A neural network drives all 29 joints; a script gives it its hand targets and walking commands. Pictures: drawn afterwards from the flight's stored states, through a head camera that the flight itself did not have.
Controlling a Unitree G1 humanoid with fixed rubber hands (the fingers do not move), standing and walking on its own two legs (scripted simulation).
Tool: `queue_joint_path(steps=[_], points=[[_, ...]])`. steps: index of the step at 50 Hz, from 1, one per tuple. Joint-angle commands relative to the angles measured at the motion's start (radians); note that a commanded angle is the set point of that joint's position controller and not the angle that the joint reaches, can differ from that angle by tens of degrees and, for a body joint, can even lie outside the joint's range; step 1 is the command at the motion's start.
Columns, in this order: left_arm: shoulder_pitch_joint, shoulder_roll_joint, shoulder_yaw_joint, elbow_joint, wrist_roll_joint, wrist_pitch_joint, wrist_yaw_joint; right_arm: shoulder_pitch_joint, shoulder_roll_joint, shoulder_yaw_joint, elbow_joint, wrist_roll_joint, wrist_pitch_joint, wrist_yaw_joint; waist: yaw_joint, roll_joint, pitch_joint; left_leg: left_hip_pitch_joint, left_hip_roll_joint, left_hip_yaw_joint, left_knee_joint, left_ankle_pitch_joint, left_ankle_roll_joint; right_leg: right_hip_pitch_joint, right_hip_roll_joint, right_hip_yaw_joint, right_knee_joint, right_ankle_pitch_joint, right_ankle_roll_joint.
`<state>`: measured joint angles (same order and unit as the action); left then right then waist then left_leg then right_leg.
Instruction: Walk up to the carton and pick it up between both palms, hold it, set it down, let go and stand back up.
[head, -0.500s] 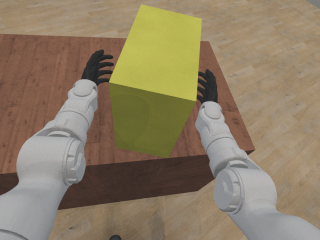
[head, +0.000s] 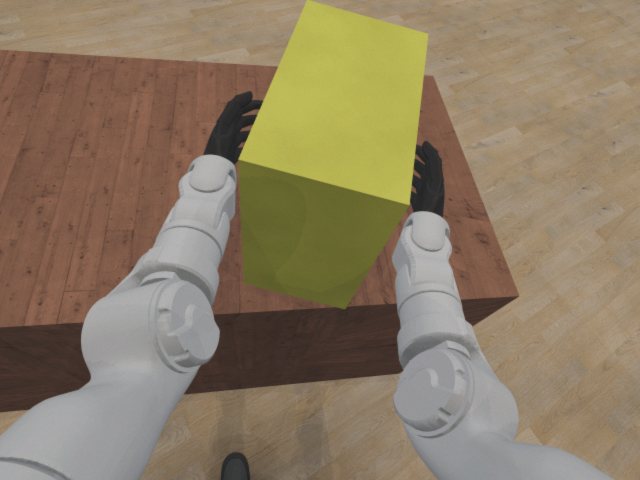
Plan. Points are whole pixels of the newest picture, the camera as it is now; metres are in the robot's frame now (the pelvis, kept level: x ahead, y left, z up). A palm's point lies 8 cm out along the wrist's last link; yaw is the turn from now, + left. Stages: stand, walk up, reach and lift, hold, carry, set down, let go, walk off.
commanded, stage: reach and lift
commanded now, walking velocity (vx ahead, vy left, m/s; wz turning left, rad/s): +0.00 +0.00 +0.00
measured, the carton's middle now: (328, 169) +0.52 -0.03 +0.03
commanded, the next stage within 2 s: none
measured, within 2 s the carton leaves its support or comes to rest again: leaves its support in 2.00 s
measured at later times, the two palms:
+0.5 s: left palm (219, 163) +0.47 +0.11 +0.08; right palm (423, 210) +0.42 -0.14 +0.07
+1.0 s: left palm (219, 164) +0.47 +0.11 +0.08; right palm (422, 211) +0.42 -0.14 +0.07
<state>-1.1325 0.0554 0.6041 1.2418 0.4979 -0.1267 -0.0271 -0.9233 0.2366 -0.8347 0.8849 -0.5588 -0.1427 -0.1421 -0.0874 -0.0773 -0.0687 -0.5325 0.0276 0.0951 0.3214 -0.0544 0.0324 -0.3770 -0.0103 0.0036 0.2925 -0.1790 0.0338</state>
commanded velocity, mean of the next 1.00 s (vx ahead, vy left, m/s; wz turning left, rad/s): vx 0.00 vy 0.00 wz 0.00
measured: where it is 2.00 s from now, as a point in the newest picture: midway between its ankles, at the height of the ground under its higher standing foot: outside the picture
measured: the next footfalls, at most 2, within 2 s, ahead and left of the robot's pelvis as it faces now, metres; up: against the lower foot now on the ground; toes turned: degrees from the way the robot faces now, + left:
none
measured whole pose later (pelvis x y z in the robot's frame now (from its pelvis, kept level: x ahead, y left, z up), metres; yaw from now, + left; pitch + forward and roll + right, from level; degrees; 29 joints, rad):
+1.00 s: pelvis +0.02 -0.02 +0.00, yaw +1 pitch +11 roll -1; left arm -1.03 0.01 0.68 1.15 0.55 -0.10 -0.08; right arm -0.85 0.29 -0.89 0.87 -0.65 -0.20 -0.14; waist -0.06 -0.08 -0.04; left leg -0.41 0.03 0.08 0.29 -0.07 0.01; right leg -0.25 -0.01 -0.02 0.26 -0.20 0.02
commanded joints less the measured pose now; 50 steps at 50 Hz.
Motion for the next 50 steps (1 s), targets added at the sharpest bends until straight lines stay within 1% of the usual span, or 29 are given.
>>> queue_joint_path(steps=[1, 4, 8, 9, 10, 12, 14, 16, 17, 18, 19, 20, 22, 24, 26, 27, 28, 30, 32, 33, 34, 35, 36, 39, 40, 44, 48, 49, 50], points=[[-0.409, -0.409, -0.009, -0.045, 0.123, 0.000, -0.081, -0.470, 0.413, 0.163, -0.042, -0.142, -0.051, 0.178, 0.051, 0.175, -0.667, 0.716, 0.017, 0.028, 0.088, 0.421, -0.072, -0.005, 0.045, -0.138, -0.034, 0.251, 0.010], [-0.389, -0.411, -0.010, -0.081, 0.126, 0.011, -0.085, -0.449, 0.414, 0.151, -0.036, -0.163, -0.062, 0.171, 0.042, 0.150, -0.621, 0.757, 0.020, 0.040, 0.090, 0.448, -0.067, -0.021, 0.052, -0.144, -0.044, 0.252, 0.023], [-0.366, -0.412, -0.020, -0.102, 0.118, 0.018, -0.095, -0.440, 0.433, 0.154, -0.019, -0.175, -0.074, 0.158, 0.045, 0.127, -0.586, 0.757, 0.017, 0.050, 0.089, 0.451, -0.054, -0.007, 0.048, -0.139, -0.044, 0.275, 0.036], [-0.370, -0.443, -0.062, -0.073, 0.099, 0.016, -0.097, -0.416, 0.429, 0.170, 0.060, -0.172, -0.080, 0.161, 0.016, 0.147, -0.580, 0.755, 0.022, 0.034, 0.103, 0.481, -0.085, -0.034, 0.050, -0.138, -0.039, 0.257, 0.040], [-0.361, -0.447, -0.070, -0.070, 0.088, 0.012, -0.100, -0.409, 0.439, 0.172, 0.068, -0.167, -0.089, 0.158, 0.018, 0.147, -0.587, 0.747, 0.018, 0.035, 0.116, 0.492, -0.086, -0.031, 0.049, -0.137, -0.041, 0.256, 0.035], [-0.359, -0.439, -0.067, -0.062, 0.082, 0.003, -0.107, -0.410, 0.453, 0.188, 0.067, -0.157, -0.096, 0.149, 0.028, 0.135, -0.585, 0.684, 0.001, 0.046, 0.108, 0.425, -0.069, 0.036, 0.040, -0.124, -0.027, 0.327, 0.035], [-0.344, -0.437, -0.064, -0.034, 0.079, 0.005, -0.117, -0.424, 0.470, 0.204, 0.066, -0.150, -0.103, 0.141, 0.025, 0.119, -0.556, 0.625, -0.008, 0.046, 0.091, 0.374, -0.058, 0.098, 0.029, -0.116, -0.006, 0.402, 0.049], [-0.346, -0.422, -0.057, -0.015, 0.073, 0.005, -0.133, -0.431, 0.495, 0.229, 0.048, -0.139, -0.098, 0.134, 0.029, 0.090, -0.533, 0.548, -0.020, 0.052, 0.067, 0.287, -0.036, 0.183, 0.013, -0.099, 0.010, 0.468, 0.063], [-0.348, -0.427, -0.065, -0.013, 0.067, 0.002, -0.137, -0.435, 0.500, 0.237, 0.038, -0.133, -0.100, 0.132, 0.029, 0.101, -0.531, 0.529, -0.022, 0.050, 0.056, 0.266, -0.037, 0.204, 0.009, -0.097, 0.019, 0.501, 0.066], [-0.357, -0.422, -0.062, -0.007, 0.066, 0.002, -0.142, -0.436, 0.509, 0.245, 0.042, -0.133, -0.096, 0.129, 0.027, 0.089, -0.515, 0.514, -0.022, 0.050, 0.049, 0.243, -0.032, 0.221, 0.005, -0.093, 0.025, 0.525, 0.074], [-0.348, -0.430, -0.070, -0.006, 0.064, 0.002, -0.146, -0.438, 0.512, 0.253, 0.032, -0.130, -0.099, 0.128, 0.029, 0.091, -0.516, 0.511, -0.022, 0.049, 0.044, 0.241, -0.031, 0.232, 0.004, -0.095, 0.030, 0.555, 0.077], [-0.351, -0.433, -0.076, -0.008, 0.056, -0.001, -0.148, -0.433, 0.515, 0.257, 0.032, -0.131, -0.100, 0.126, 0.022, 0.085, -0.527, 0.512, -0.019, 0.046, 0.043, 0.242, -0.030, 0.236, 0.005, -0.093, 0.031, 0.558, 0.077], [-0.354, -0.431, -0.072, -0.007, 0.057, 0.001, -0.152, -0.427, 0.517, 0.257, 0.032, -0.135, -0.096, 0.124, 0.020, 0.075, -0.523, 0.514, -0.017, 0.045, 0.037, 0.238, -0.029, 0.236, 0.004, -0.096, 0.027, 0.547, 0.079], [-0.360, -0.436, -0.078, -0.011, 0.053, -0.003, -0.150, -0.436, 0.513, 0.261, 0.034, -0.132, -0.103, 0.125, 0.028, 0.087, -0.537, 0.527, -0.014, 0.044, 0.040, 0.259, -0.032, 0.227, 0.009, -0.100, 0.029, 0.545, 0.073], [-0.351, -0.440, -0.079, -0.011, 0.057, -0.001, -0.150, -0.429, 0.513, 0.261, 0.035, -0.132, -0.106, 0.125, 0.028, 0.096, -0.524, 0.542, -0.010, 0.041, 0.045, 0.278, -0.036, 0.208, 0.013, -0.106, 0.028, 0.532, 0.070], [-0.355, -0.441, -0.082, -0.012, 0.055, -0.001, -0.148, -0.438, 0.508, 0.255, 0.026, -0.135, -0.110, 0.124, 0.026, 0.097, -0.529, 0.545, -0.009, 0.041, 0.048, 0.279, -0.038, 0.197, 0.015, -0.108, 0.024, 0.514, 0.068], [-0.370, -0.448, -0.086, -0.025, 0.058, -0.004, -0.145, -0.439, 0.507, 0.242, 0.040, -0.141, -0.112, 0.124, 0.021, 0.113, -0.539, 0.560, -0.006, 0.041, 0.053, 0.294, -0.046, 0.185, 0.018, -0.112, 0.020, 0.498, 0.063], [-0.358, -0.450, -0.076, -0.028, 0.068, 0.001, -0.141, -0.429, 0.504, 0.231, 0.048, -0.145, -0.111, 0.125, 0.019, 0.108, -0.531, 0.577, -0.007, 0.042, 0.056, 0.298, -0.043, 0.177, 0.022, -0.114, 0.012, 0.487, 0.058], [-0.365, -0.461, -0.081, -0.042, 0.071, 0.000, -0.138, -0.424, 0.506, 0.225, 0.045, -0.152, -0.115, 0.126, 0.020, 0.121, -0.546, 0.585, -0.005, 0.042, 0.057, 0.304, -0.046, 0.163, 0.023, -0.120, 0.012, 0.478, 0.057], [-0.357, -0.455, -0.075, -0.027, 0.072, 0.001, -0.139, -0.425, 0.506, 0.226, 0.046, -0.152, -0.116, 0.126, 0.023, 0.110, -0.546, 0.577, -0.008, 0.044, 0.057, 0.290, -0.041, 0.168, 0.023, -0.118, 0.007, 0.470, 0.055], [-0.347, -0.455, -0.078, -0.033, 0.069, 0.000, -0.138, -0.416, 0.506, 0.229, 0.052, -0.149, -0.116, 0.127, 0.018, 0.104, -0.539, 0.581, -0.005, 0.041, 0.055, 0.294, -0.040, 0.167, 0.024, -0.120, 0.009, 0.477, 0.057], [-0.364, -0.459, -0.081, -0.045, 0.070, -0.003, -0.135, -0.425, 0.504, 0.223, 0.052, -0.146, -0.119, 0.130, 0.023, 0.124, -0.551, 0.586, -0.002, 0.040, 0.052, 0.301, -0.047, 0.155, 0.026, -0.126, 0.006, 0.456, 0.051], [-0.356, -0.460, -0.082, -0.038, 0.070, 0.001, -0.133, -0.423, 0.498, 0.218, 0.063, -0.143, -0.116, 0.130, 0.016, 0.124, -0.533, 0.604, 0.000, 0.039, 0.055, 0.312, -0.050, 0.143, 0.028, -0.126, -0.001, 0.438, 0.049], [-0.360, -0.474, -0.093, -0.040, 0.069, 0.001, -0.125, -0.437, 0.487, 0.216, 0.058, -0.149, -0.123, 0.132, 0.022, 0.134, -0.557, 0.636, 0.008, 0.032, 0.066, 0.347, -0.057, 0.099, 0.037, -0.135, -0.012, 0.397, 0.040], [-0.351, -0.468, -0.079, -0.030, 0.075, 0.004, -0.125, -0.431, 0.488, 0.215, 0.061, -0.148, -0.117, 0.135, 0.027, 0.121, -0.553, 0.630, 0.006, 0.034, 0.064, 0.329, -0.050, 0.104, 0.035, -0.133, -0.019, 0.384, 0.037], [-0.357, -0.468, -0.081, -0.041, 0.077, 0.006, -0.118, -0.437, 0.475, 0.209, 0.059, -0.144, -0.112, 0.140, 0.029, 0.133, -0.549, 0.640, 0.009, 0.036, 0.060, 0.322, -0.054, 0.083, 0.036, -0.137, -0.025, 0.352, 0.033], [-0.347, -0.475, -0.086, -0.033, 0.076, 0.012, -0.120, -0.437, 0.483, 0.220, 0.046, -0.134, -0.113, 0.137, 0.028, 0.141, -0.556, 0.624, 0.003, 0.039, 0.057, 0.302, -0.047, 0.092, 0.029, -0.134, -0.024, 0.375, 0.034], [-0.350, -0.485, -0.095, -0.036, 0.072, 0.011, -0.119, -0.444, 0.478, 0.220, 0.044, -0.133, -0.118, 0.139, 0.028, 0.154, -0.576, 0.629, 0.007, 0.037, 0.060, 0.315, -0.054, 0.079, 0.032, -0.137, -0.022, 0.370, 0.031], [-0.350, -0.485, -0.096, -0.035, 0.073, 0.010, -0.118, -0.443, 0.476, 0.219, 0.047, -0.133, -0.119, 0.139, 0.027, 0.152, -0.581, 0.641, 0.008, 0.038, 0.063, 0.320, -0.055, 0.071, 0.035, -0.139, -0.028, 0.364, 0.028]])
